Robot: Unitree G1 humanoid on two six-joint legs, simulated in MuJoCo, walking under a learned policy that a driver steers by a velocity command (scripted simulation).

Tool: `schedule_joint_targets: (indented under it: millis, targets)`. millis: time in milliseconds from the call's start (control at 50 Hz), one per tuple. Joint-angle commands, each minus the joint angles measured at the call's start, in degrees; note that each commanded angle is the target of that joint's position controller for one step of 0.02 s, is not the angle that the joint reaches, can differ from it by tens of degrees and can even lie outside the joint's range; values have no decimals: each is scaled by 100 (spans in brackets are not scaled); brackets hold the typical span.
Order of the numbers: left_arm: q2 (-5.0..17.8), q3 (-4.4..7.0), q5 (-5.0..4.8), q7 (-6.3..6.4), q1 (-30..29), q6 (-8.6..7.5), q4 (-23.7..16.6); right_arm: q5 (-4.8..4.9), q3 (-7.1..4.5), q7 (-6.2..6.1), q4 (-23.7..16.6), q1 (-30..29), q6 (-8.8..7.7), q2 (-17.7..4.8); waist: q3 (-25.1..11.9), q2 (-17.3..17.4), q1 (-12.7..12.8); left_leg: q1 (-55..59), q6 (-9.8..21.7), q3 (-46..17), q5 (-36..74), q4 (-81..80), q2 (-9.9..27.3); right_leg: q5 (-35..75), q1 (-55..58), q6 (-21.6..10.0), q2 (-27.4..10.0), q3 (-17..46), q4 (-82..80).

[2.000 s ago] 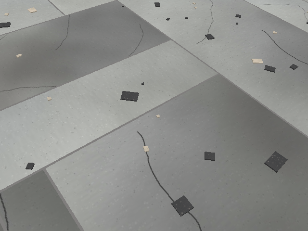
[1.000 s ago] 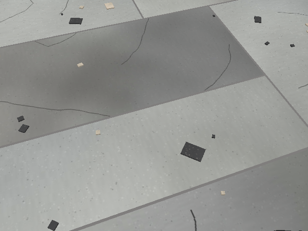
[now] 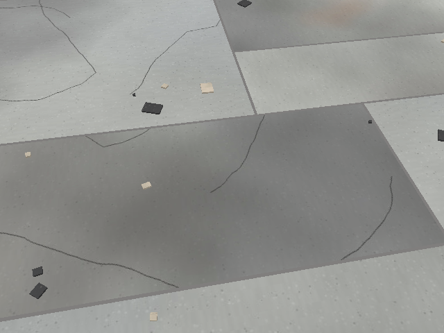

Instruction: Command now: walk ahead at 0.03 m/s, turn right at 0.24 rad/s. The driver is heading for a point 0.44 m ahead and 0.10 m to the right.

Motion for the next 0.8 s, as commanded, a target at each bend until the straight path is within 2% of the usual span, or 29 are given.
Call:
schedule_joint_targets:
  millis: [20,80,120,140,180,200,220,240,260,280,300,320,360,400,460,520,600,640,660,680,700,720,740,760,780,800]
  targets:
    - [772,237,-85,33,-343,-2,-467,36,-305,-137,-234,342,-37,-970,-334,466,-181,550,449,-264,1663,-244,423,1276,-544,-295,-169,310,139]
    - [659,275,-51,13,-285,86,-602,18,-377,-227,-286,454,26,-1087,-461,814,-223,821,939,-873,2449,-408,1222,863,-1064,-127,-37,133,954]
    - [580,302,-36,-37,-105,155,-648,43,-377,-262,-440,44,25,-1078,-513,1175,-95,678,1242,-1189,2892,-485,1777,-764,-1105,-83,-53,-44,1481]
    - [579,317,-56,-68,-54,185,-671,67,-378,-268,-524,-194,22,-1088,-455,1154,-44,502,1259,-1156,2890,-489,1873,-1186,-1016,-114,-117,-104,1475]
    - [591,363,-82,-109,151,225,-631,122,-413,-262,-565,-482,35,-1172,-431,877,125,-59,858,-550,2276,-155,1514,-351,-211,-246,-62,-243,643]
    - [791,446,-53,-99,223,234,-635,119,-417,-237,-477,-252,39,-1102,-412,377,104,-445,494,-65,1410,473,1118,570,268,-395,-153,206,-44]
    - [1591,649,-11,-25,209,234,-767,-30,-339,-217,-641,-157,44,-776,-303,-1367,-99,-1701,-182,826,-370,2057,94,1808,786,-1110,-1374,2475,-932]
    - [1577,572,174,-75,707,134,-772,-28,-275,-230,-847,-767,27,-690,-628,-1559,402,-2290,-219,-54,-2422,3369,-419,2631,1104,-1965,-2117,3770,-1346]
    - [1428,502,190,-81,588,0,-822,46,-296,-204,-797,-561,17,-748,-742,-889,241,-2401,-168,-477,-2293,3971,-249,2864,1234,-1993,-2122,3387,-1170]
    - [1326,494,90,-47,304,-70,-903,65,-315,-187,-684,-411,18,-800,-682,-461,76,-2410,-133,-503,-1861,4068,-154,2840,1175,-1714,-1813,2809,-991]
    - [1296,498,-18,0,87,-64,-955,25,-349,-216,-610,-372,11,-862,-607,-195,-4,-2482,-134,-496,-1408,3837,-78,2620,1127,-1433,-1586,2483,-960]
    - [1207,468,-77,58,-9,-36,-986,-7,-379,-245,-597,-406,10,-939,-635,-225,-33,-2352,-150,-535,-1095,3622,5,2528,1059,-1281,-1454,2321,-970]
    - [1157,454,-69,128,61,58,-1012,24,-351,-214,-599,-357,-11,-790,-719,-353,-67,-2015,-225,-441,-770,3396,-151,2460,908,-1229,-1213,2140,-1041]
    - [1175,477,-74,187,158,100,-1034,65,-306,-193,-624,-406,-33,-666,-727,-429,-35,-2000,-278,-427,-594,2776,-239,2245,1060,-1207,-1119,2127,-1084]
    - [1237,521,-87,248,160,154,-1097,67,-266,-154,-670,-590,-56,-615,-667,-573,28,-1723,-345,-482,-426,1878,-317,1438,966,-1164,-1045,2315,-1180]
    - [1245,541,-60,256,36,201,-1178,93,-267,-77,-652,-596,-90,-689,-566,-760,34,-1235,-345,-466,-341,1306,-357,857,598,-1153,-1011,2488,-1286]
    - [1143,490,-29,228,3,265,-1201,120,-257,51,-599,-481,-173,-739,-595,-851,80,-578,-233,-323,-326,611,-328,1149,478,-1126,-1030,2671,-1132]
    - [1075,437,-66,242,-98,312,-1216,112,-238,126,-511,-268,-228,-677,-585,-784,-86,-45,-69,-186,242,-372,-340,1279,407,-971,-901,2643,-908]
    - [1002,402,-88,253,-24,326,-1195,81,-239,157,-466,-178,-247,-693,-546,-693,-154,340,52,-187,762,-1001,-270,1116,264,-793,-732,2554,-782]
    - [869,352,-47,258,182,311,-1168,-17,-272,156,-489,-131,-251,-930,-578,-273,-77,780,268,-687,1200,-1222,319,485,-84,-505,-466,2278,-398]
    - [592,263,61,234,525,268,-1133,-132,-263,135,-577,-108,-222,-1153,-768,923,160,1217,746,-1761,1700,-1457,1326,-1257,-630,-151,266,1440,647]
    - [832,358,7,231,208,197,-1305,-284,-258,172,-519,-174,-230,-1177,-452,1585,66,523,1528,-2681,565,-1838,1874,-1996,-1133,42,466,957,1269]
    - [1156,439,5,231,81,152,-1259,-206,-231,182,-563,-275,-276,-1028,-223,1182,-45,409,1589,-2704,-941,-2111,1717,-1650,-1277,153,192,1010,1911]
    - [1196,483,-21,200,85,123,-1193,-67,-254,155,-479,-213,-292,-1060,-48,1141,-67,576,1405,-2536,-1718,-2246,1482,-1319,-1653,228,169,847,2305]
    - [1100,488,-15,182,212,122,-1060,43,-241,126,-435,-155,-307,-1066,75,1127,-55,771,1273,-2364,-1806,-2314,1316,-1092,-1927,314,55,720,2519]
    - [1046,482,-9,151,212,93,-1032,106,-231,96,-378,-60,-309,-1043,196,1050,-100,919,1249,-2275,-1659,-2339,1281,-837,-2159,374,-65,633,2622]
